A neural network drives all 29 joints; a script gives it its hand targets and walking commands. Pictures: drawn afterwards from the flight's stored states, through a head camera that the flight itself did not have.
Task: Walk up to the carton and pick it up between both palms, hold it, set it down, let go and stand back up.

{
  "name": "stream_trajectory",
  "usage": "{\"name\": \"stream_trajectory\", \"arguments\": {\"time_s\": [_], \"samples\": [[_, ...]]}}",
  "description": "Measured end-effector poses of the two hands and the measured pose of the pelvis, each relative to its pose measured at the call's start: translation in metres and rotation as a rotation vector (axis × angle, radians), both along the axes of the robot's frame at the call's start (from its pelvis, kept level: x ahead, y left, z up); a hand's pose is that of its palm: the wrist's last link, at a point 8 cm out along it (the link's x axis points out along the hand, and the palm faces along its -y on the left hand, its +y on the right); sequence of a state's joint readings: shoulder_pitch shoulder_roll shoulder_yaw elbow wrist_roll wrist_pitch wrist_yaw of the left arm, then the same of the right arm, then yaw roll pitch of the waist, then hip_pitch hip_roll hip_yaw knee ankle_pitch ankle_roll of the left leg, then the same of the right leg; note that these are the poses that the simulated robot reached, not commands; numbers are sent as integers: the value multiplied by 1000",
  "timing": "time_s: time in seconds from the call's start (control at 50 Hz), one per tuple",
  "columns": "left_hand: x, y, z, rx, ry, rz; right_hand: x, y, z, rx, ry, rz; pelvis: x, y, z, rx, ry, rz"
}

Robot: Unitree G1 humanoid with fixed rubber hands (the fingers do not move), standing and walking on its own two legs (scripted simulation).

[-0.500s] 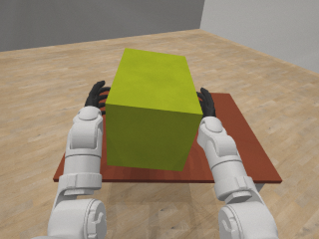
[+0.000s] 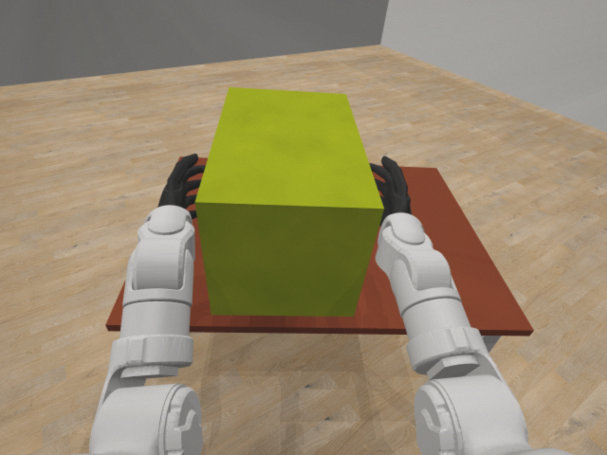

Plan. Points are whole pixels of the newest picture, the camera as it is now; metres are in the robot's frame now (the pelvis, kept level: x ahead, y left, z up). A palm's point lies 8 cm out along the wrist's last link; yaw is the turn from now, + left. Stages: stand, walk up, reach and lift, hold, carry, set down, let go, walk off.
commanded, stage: hold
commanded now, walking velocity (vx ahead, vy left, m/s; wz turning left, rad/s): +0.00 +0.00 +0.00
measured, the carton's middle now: (286, 192) +0.43 +0.02 +0.16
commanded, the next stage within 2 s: none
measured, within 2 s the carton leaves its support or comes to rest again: neither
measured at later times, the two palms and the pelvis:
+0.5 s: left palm (181, 205) +0.35 +0.15 +0.19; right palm (396, 223) +0.35 -0.13 +0.17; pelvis +0.01 +0.00 +0.00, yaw +0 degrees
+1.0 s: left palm (185, 215) +0.36 +0.15 +0.17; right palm (396, 218) +0.37 -0.13 +0.16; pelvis +0.00 -0.01 +0.00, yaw +0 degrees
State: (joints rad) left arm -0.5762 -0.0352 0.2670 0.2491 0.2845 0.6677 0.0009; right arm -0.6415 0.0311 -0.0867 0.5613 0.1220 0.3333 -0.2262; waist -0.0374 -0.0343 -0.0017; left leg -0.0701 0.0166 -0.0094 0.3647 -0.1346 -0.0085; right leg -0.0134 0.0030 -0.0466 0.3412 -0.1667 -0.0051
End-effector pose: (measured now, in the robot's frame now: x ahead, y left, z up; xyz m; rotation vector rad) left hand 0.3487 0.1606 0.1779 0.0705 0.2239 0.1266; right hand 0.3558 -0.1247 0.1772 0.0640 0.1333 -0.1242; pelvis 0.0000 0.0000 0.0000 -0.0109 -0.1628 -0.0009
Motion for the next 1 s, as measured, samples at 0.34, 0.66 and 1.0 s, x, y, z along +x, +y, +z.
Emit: {"name": "stream_trajectory", "arguments": {"time_s": [0.34,0.66,1.0], "samples": [[21,-11,1,8,-1,-3,13,-10,-19,-10,11,-18,21,-8,1,9,25,0],[-10,-4,11,-5,-19,-10,-18,-4,-6,-22,-4,-19,2,-3,0,2,-39,0],[7,-9,-10,25,31,3,10,-9,-13,25,21,5,4,-6,1,7,15,0]]}}
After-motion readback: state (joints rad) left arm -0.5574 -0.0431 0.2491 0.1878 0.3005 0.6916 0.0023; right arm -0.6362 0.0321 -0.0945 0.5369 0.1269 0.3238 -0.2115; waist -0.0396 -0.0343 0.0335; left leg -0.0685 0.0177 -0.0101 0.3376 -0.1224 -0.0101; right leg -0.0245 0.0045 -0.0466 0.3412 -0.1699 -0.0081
